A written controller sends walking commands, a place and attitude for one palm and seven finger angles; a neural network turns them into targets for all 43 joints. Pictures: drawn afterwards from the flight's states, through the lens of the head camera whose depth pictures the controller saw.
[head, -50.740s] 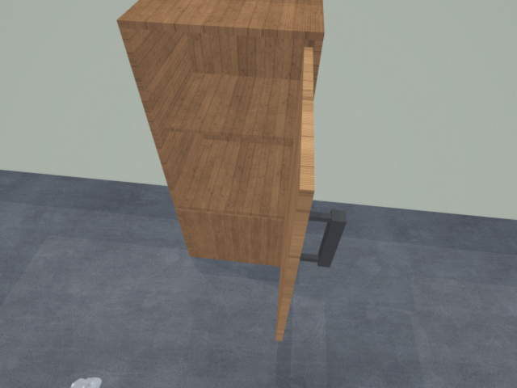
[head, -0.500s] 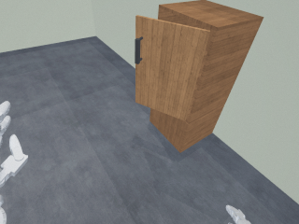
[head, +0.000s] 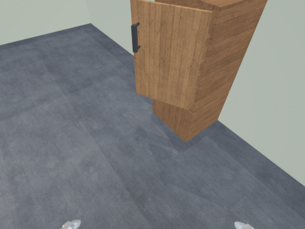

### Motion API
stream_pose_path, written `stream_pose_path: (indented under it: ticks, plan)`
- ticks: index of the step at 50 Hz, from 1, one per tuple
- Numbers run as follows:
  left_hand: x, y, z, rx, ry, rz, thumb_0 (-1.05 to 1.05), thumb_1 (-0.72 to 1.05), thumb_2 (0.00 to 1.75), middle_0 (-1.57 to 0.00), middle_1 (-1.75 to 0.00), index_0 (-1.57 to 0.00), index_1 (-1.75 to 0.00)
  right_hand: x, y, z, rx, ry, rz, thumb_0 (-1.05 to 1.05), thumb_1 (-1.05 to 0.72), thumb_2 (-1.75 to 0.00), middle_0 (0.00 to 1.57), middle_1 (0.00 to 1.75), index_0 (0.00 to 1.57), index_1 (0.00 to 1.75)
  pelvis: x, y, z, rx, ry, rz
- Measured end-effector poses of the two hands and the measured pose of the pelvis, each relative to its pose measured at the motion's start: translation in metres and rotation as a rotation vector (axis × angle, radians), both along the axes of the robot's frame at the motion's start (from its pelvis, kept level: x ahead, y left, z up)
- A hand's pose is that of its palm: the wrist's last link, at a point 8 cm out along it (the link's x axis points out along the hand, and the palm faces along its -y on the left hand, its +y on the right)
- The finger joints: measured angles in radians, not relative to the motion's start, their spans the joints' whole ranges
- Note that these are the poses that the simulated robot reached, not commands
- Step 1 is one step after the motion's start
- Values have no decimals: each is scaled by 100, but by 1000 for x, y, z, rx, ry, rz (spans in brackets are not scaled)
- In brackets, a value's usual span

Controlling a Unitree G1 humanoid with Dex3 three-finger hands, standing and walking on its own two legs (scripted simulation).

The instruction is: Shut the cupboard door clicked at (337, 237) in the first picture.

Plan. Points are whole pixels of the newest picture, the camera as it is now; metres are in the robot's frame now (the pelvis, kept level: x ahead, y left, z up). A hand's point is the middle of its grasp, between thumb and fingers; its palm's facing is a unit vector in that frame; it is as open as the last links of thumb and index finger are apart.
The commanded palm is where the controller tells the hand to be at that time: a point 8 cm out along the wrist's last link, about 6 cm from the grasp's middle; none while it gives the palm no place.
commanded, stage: let the arm hang, fingers relaxed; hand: left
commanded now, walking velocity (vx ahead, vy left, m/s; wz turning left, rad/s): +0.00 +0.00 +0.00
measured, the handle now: (136, 37) +1.00 +0.12 +0.03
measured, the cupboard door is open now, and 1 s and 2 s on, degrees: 28 28 28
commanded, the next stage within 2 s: look to check the result in 0.86 s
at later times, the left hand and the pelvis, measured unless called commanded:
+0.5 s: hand out of the picture +0.00 +0.22 -0.15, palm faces +0.00 -0.95 -0.30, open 7.3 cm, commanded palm none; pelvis +0.02 -0.01 +0.01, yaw +0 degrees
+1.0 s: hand out of the picture +0.11 +0.20 -0.15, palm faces -0.04 -0.96 -0.28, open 7.3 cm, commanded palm none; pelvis +0.05 -0.02 +0.02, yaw -1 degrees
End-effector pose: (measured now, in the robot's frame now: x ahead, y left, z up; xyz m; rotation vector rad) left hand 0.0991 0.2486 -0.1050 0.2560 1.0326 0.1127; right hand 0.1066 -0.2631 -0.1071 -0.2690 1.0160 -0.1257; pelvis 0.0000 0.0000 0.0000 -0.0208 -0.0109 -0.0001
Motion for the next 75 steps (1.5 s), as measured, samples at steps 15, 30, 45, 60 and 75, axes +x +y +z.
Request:
stream_pose_path:
  ticks: [15, 30, 45, 60, 75]
  plan:
    - [-162, -19, -28, -64, 541, 169, 1, 93, 90, -21, -30, -20, -30, -94, -9, -8, -29, 384, -125, 1, -91, -90, 20, 30, 20, 30, 13, -9, 12, -4, -6, 9]
    - [-57, 13, -9, 58, 289, 106, 0, 91, 90, -20, -30, -20, -30, -52, -3, -20, 44, 268, -119, 1, -91, -90, 20, 30, 20, 30, 24, -12, 15, 12, -18, -5]
    - [8, -6, -11, 15, 197, 46, 0, 91, 90, -21, -30, -20, -30, -30, -31, -6, -24, 253, -125, 1, -91, -90, 20, 30, 20, 30, 41, -18, 17, 18, -13, -10]
    - [-11, 1, -12, 46, 298, 83, 0, 91, 90, -21, -30, -20, -30, -13, -32, -8, -20, 279, -114, 1, -91, -90, 20, 30, 20, 30, 57, -22, 17, 22, -9, -13]
    - [-6, -10, -12, 34, 299, 89, 0, 91, 90, -21, -30, -20, -30, 6, -28, -11, 1, 256, -100, 1, -91, -90, 20, 30, 20, 30, 66, -25, 17, 29, -9, -14]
